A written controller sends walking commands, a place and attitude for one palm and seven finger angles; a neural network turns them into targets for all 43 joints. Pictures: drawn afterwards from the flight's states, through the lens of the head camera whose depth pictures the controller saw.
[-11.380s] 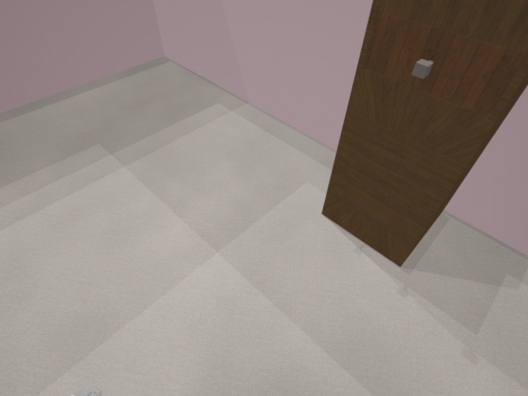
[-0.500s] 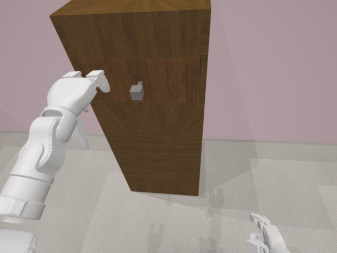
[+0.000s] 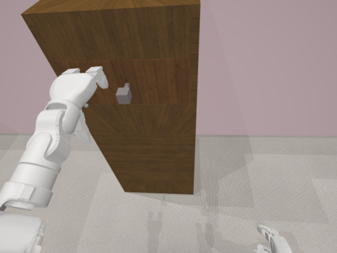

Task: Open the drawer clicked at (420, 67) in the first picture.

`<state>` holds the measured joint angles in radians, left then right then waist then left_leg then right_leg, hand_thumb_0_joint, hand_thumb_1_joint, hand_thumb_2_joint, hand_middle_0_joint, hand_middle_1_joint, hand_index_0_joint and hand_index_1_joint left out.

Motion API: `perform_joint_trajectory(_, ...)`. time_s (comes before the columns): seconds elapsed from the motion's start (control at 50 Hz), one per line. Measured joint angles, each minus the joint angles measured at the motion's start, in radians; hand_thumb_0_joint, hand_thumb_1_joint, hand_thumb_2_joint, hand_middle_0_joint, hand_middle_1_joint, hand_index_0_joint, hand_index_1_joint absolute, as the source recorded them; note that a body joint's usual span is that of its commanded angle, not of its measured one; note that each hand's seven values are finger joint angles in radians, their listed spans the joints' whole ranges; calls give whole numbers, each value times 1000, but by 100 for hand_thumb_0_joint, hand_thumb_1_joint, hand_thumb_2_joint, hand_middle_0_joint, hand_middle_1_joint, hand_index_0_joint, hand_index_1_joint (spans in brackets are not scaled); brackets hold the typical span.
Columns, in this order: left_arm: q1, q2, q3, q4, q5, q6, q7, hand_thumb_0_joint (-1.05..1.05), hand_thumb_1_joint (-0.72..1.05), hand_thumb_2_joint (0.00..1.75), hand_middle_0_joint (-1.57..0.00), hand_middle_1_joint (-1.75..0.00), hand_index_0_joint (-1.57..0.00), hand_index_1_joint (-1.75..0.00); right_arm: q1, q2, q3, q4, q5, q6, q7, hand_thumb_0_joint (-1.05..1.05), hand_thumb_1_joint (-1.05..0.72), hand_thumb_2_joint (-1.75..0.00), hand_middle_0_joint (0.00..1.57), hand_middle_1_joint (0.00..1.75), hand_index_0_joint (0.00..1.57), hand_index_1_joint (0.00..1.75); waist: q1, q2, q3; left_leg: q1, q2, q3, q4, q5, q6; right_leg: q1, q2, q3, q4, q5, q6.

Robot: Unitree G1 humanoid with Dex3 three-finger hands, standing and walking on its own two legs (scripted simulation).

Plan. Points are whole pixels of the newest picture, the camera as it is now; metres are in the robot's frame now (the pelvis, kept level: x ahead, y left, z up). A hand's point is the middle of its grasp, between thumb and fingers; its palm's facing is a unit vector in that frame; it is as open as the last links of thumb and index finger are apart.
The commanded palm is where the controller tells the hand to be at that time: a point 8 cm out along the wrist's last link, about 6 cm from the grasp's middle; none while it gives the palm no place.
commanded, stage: move the hooked fingers above the handle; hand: left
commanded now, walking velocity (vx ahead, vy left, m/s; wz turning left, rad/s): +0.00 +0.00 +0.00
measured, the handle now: (125, 91) +0.54 +0.18 +0.08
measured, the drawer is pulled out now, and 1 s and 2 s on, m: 0.00 0.00 0.00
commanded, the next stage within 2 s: lower the fingers behind the handle in 1.40 s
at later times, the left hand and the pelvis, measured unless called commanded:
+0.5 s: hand (107, 93) +0.46 +0.20 +0.14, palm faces +0.00 -0.04 -1.00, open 13.9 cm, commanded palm +0.45 +0.21 +0.21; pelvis +0.01 +0.01 +0.00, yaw -1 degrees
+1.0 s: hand (111, 85) +0.49 +0.19 +0.14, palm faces +0.00 -0.03 -1.00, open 13.8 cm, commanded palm +0.47 +0.21 +0.21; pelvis +0.01 +0.01 +0.00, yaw -3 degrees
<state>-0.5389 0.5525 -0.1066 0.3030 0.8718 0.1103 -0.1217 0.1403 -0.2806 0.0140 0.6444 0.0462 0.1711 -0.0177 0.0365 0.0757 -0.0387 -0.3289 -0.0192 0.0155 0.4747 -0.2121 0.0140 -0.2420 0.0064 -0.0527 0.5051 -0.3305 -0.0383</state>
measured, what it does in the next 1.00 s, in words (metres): stands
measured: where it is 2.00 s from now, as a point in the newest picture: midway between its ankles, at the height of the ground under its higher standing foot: outside the picture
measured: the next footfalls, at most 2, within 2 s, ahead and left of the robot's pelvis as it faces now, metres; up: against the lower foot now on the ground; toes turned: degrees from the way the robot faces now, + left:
none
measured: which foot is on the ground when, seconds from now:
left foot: down 0.00-1.00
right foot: down 0.00-1.00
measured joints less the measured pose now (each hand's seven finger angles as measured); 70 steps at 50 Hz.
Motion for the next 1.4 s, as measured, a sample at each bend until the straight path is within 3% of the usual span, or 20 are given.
perform_joint_trajectory(0.18,-52,-20,-12,60,3,-44,1,0,-49,30,-32,-120,-32,-120,9,8,-3,-12,-3,11,-2,1,-91,-90,20,30,20,30,-15,-11,-14,-26,-2,7,28,-24,5,-23,-3,7,18,-16,5)
perform_joint_trajectory(0.4,-175,-39,-54,210,32,-28,38,0,-49,30,-32,-120,-32,-120,59,10,-22,8,0,25,-1,1,-91,-90,20,30,20,30,-34,-19,-28,-73,-5,8,57,-37,13,-64,-6,8,37,-24,12)
perform_joint_trajectory(0.5,-242,-57,-70,308,45,-39,52,0,-49,30,-32,-120,-32,-120,82,15,-26,20,0,26,-6,1,-91,-90,20,30,20,30,-53,-22,-33,-92,-4,13,64,-39,15,-85,-6,13,45,-24,14)
perform_joint_trajectory(0.76,-387,-53,-22,558,96,-63,113,0,-49,30,-32,-120,-32,-120,162,21,-39,46,-6,13,-15,0,-91,-90,20,30,20,30,-105,-26,-56,-142,13,34,74,-39,13,-145,8,35,54,-15,11)
perform_joint_trajectory(0.92,-339,-35,11,533,100,-76,117,0,-49,30,-33,-121,-33,-120,199,11,-51,53,-4,19,-16,1,-91,-90,20,30,20,30,-107,-19,-62,-125,22,43,64,-40,10,-131,17,45,40,-9,8)
perform_joint_trajectory(1.4,-379,-40,-37,562,93,-77,85,0,-49,30,-32,-120,-32,-120,108,13,-32,23,5,1,-28,0,-91,-90,20,30,20,30,-92,-30,-61,-121,17,21,67,-38,3,-119,15,24,44,-17,2)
